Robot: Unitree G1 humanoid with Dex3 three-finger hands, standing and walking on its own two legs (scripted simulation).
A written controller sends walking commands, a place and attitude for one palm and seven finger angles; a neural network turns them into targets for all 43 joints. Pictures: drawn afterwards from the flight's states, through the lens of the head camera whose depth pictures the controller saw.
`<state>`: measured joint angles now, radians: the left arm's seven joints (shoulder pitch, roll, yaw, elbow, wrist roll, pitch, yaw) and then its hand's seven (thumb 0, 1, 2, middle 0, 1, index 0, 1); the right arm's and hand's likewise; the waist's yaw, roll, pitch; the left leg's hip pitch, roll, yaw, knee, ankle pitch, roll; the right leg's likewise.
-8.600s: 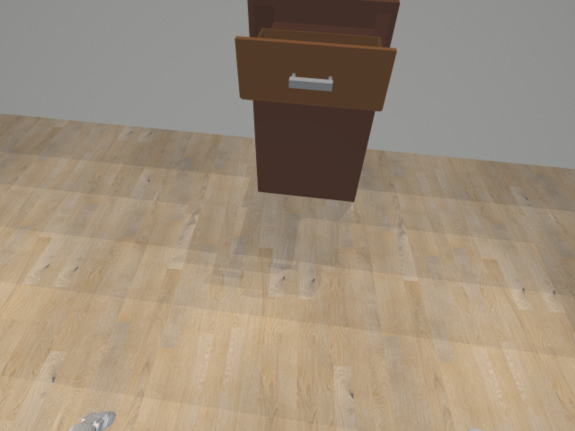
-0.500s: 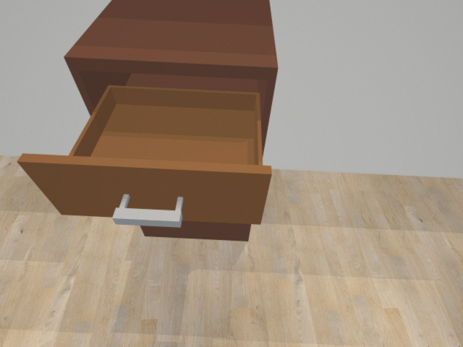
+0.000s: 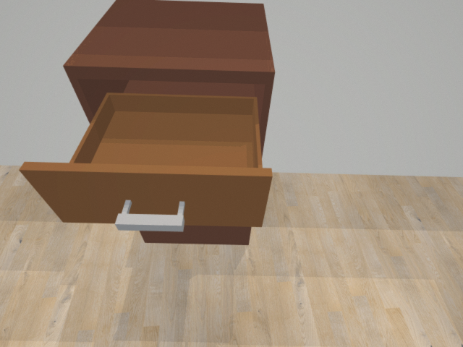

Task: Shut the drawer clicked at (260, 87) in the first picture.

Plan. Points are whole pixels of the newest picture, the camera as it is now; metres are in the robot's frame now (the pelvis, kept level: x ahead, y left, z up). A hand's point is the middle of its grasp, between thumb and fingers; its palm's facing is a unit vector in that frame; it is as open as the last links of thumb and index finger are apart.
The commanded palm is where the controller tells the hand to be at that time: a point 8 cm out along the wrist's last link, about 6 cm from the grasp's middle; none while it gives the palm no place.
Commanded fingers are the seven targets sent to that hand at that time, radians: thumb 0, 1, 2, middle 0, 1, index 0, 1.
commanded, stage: look again from close up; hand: left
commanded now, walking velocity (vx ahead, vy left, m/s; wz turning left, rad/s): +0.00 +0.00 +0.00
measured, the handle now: (152, 213) +0.35 +0.18 +0.00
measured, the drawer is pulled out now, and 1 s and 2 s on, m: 0.29 0.29 0.29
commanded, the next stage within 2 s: shuffle to correct the standing spot in 0.54 s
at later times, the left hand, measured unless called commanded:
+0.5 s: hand out of the picture -0.01 +0.14 -0.18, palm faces +0.02 -0.98 -0.17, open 7.3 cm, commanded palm none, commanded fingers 0.00 0.90 0.90 -0.20 -0.30 -0.20 -0.30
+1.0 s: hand out of the picture +0.01 +0.13 -0.18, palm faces +0.04 -0.98 -0.17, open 7.3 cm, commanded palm none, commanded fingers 0.00 0.90 0.90 -0.20 -0.30 -0.20 -0.30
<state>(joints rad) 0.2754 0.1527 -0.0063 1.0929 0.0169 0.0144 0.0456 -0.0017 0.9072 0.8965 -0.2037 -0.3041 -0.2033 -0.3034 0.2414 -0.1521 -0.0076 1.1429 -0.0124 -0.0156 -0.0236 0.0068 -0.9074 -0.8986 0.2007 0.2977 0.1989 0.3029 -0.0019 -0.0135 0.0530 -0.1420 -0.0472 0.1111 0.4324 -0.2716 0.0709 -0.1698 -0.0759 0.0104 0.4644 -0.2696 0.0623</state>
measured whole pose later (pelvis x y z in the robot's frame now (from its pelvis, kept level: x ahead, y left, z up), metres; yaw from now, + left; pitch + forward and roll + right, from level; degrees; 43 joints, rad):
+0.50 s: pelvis +0.00 -0.02 +0.00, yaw +0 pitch -1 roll +0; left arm 0.30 0.13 -0.01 1.12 0.02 0.00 0.04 0.00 0.91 0.90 -0.20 -0.30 -0.20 -0.30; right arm 0.25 -0.14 -0.01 1.16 -0.01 -0.01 -0.02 0.01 -0.90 -0.90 0.20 0.30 0.20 0.30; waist 0.00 -0.01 0.05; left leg -0.14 -0.02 0.10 0.42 -0.26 0.04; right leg -0.17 -0.05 0.00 0.45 -0.26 0.03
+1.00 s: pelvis +0.05 -0.03 -0.01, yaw +0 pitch +1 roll +0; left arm 0.36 0.13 0.03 1.11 0.02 -0.01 0.02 0.00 0.91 0.90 -0.20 -0.30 -0.20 -0.30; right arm 0.33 -0.15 -0.01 1.15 -0.02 -0.02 -0.02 0.01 -0.90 -0.90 0.20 0.30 0.20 0.30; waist 0.00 0.00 0.03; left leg -0.17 0.01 0.09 0.55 -0.40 0.02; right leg -0.18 -0.02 -0.01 0.55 -0.39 0.01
